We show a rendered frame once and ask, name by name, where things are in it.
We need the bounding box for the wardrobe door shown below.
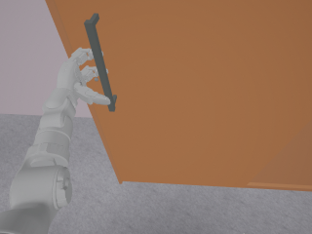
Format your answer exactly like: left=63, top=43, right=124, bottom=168
left=250, top=119, right=312, bottom=186
left=55, top=0, right=312, bottom=188

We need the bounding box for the left robot forearm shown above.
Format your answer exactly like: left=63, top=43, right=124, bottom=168
left=9, top=88, right=78, bottom=207

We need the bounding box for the handle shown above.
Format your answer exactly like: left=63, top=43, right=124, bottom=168
left=84, top=13, right=117, bottom=112

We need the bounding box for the left robot hand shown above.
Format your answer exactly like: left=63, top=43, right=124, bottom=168
left=56, top=47, right=111, bottom=105

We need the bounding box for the robot left upper arm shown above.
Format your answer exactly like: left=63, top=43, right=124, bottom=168
left=0, top=165, right=72, bottom=234

